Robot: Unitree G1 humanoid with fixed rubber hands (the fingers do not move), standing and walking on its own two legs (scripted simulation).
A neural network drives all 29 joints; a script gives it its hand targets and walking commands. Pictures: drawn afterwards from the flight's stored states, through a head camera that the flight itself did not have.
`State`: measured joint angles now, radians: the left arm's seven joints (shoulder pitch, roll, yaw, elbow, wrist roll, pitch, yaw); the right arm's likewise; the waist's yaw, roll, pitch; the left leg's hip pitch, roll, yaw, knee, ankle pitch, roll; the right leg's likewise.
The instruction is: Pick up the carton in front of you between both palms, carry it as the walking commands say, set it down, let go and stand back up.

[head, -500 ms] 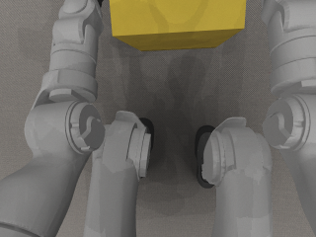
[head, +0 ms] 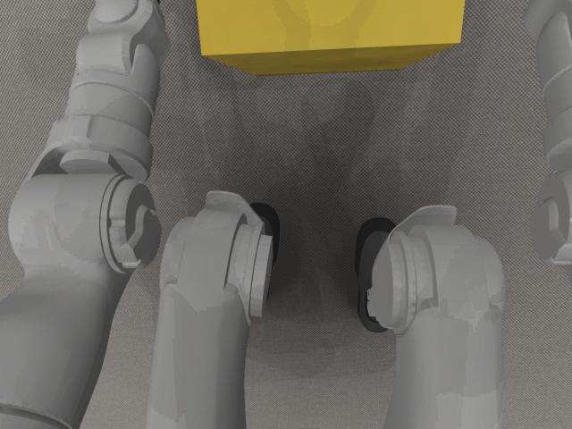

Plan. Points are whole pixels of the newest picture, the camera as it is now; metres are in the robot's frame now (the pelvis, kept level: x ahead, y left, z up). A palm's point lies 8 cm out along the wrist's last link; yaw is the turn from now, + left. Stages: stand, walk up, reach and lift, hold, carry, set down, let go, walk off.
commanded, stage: set down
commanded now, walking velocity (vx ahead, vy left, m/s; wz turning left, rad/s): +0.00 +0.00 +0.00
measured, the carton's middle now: out of the picture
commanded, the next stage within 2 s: let go in 1.08 s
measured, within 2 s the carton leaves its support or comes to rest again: neither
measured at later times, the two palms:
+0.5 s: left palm out of the picture +0.55 +0.19 -0.02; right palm out of the picture +0.58 -0.19 -0.01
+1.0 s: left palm out of the picture +0.54 +0.20 +0.13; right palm out of the picture +0.58 -0.20 +0.14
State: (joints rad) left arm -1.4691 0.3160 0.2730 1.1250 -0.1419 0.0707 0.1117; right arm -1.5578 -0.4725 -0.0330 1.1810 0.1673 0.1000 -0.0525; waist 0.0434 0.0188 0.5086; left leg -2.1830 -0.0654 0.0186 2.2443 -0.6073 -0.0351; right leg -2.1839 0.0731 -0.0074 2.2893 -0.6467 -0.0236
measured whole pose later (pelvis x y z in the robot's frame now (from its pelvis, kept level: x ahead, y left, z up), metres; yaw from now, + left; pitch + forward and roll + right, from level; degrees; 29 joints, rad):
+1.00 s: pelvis +0.03 +0.00 +0.23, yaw -1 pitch +47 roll +1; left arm -1.15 0.20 0.33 0.78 -0.05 0.20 0.10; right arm -1.31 -0.40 -0.23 1.00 0.01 0.20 0.04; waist 0.07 -0.02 -0.03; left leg -1.78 -0.06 -0.02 1.35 -0.40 -0.02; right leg -1.78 0.07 0.04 1.38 -0.43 -0.01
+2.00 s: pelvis +0.12 +0.01 +0.41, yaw -1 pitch +7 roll +0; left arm 0.20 0.20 0.04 0.45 -0.02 0.01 -0.07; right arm 0.15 -0.21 -0.07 0.50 -0.01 0.01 0.04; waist 0.02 0.01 0.01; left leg -0.33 -0.04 -0.06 0.45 -0.24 0.01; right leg -0.31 0.04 0.06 0.46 -0.26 -0.01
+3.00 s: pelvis +0.14 +0.02 +0.41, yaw -1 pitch +0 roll +0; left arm 0.17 0.34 0.03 0.77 0.03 0.01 0.02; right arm 0.17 -0.34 -0.03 0.77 -0.03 0.00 -0.02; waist 0.00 -0.02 0.01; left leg -0.17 -0.05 -0.05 0.49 -0.31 0.03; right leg -0.15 0.03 0.06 0.47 -0.31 0.00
